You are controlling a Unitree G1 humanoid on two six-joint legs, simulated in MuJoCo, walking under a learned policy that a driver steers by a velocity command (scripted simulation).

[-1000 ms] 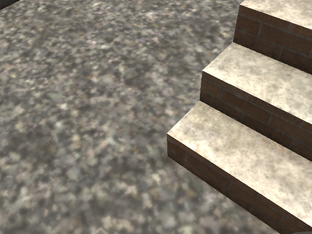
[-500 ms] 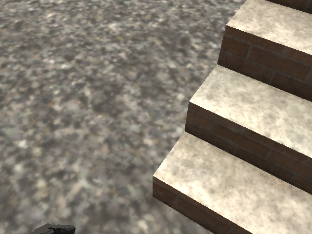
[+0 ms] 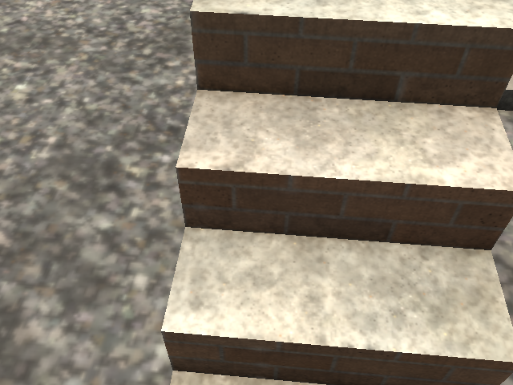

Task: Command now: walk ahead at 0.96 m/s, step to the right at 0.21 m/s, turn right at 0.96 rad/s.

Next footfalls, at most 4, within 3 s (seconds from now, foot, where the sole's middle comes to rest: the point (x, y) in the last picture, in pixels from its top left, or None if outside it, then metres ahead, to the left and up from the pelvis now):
0.06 right None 0.09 -0.12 -0.77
0.34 left None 0.36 0.04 -0.58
0.86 right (474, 314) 0.51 -0.41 -0.39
1.56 left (321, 185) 0.68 -0.10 -0.20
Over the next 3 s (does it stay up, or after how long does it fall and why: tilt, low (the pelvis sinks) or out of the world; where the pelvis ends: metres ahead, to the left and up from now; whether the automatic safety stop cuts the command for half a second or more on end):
stays up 0.86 -0.19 0.65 its command is cut before an obstacle after 0.9 s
